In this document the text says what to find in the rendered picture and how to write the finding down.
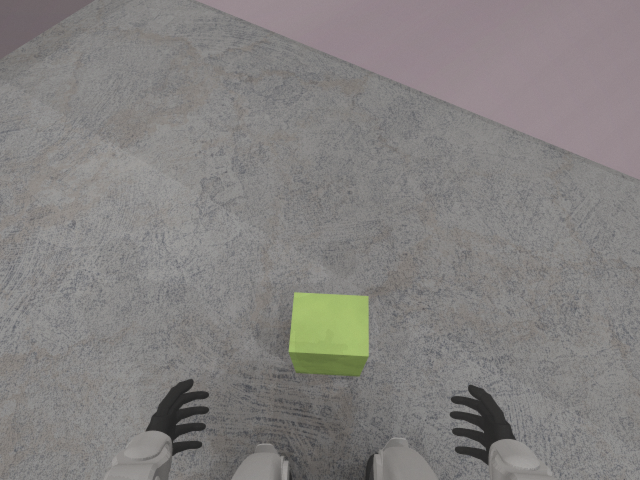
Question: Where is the robot right thigh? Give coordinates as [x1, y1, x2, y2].
[373, 447, 438, 480]

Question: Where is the robot right hand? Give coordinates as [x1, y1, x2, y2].
[450, 385, 516, 466]

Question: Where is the carton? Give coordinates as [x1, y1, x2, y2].
[289, 292, 369, 377]

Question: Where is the robot right forearm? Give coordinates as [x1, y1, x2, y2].
[488, 439, 557, 480]

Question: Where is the robot left forearm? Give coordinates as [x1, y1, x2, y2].
[103, 431, 172, 480]

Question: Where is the robot left hand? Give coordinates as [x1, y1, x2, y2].
[145, 379, 209, 456]

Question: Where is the left robot shin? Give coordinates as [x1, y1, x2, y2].
[254, 444, 280, 456]

